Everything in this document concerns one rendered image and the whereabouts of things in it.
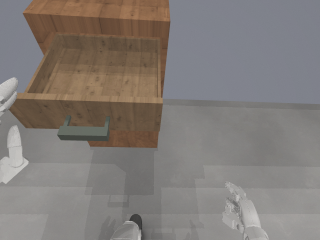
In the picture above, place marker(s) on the robot right hand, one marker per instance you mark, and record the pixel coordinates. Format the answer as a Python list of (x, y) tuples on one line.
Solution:
[(244, 214)]

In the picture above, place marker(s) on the left robot foot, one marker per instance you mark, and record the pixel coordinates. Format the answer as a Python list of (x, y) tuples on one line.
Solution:
[(137, 219)]

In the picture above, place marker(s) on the robot right forearm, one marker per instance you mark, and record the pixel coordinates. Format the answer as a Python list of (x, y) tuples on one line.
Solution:
[(254, 233)]

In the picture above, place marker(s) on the handle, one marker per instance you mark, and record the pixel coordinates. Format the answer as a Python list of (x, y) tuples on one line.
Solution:
[(83, 133)]

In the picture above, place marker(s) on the cabinet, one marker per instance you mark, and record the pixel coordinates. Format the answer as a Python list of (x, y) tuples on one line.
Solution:
[(149, 19)]

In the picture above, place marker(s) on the left robot shin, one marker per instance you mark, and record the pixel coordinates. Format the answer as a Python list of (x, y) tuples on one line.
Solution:
[(130, 222)]

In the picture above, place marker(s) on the drawer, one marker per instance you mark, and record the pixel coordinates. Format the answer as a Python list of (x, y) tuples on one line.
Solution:
[(89, 78)]

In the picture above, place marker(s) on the robot left hand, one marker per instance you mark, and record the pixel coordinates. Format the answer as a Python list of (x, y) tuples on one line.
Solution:
[(12, 165)]

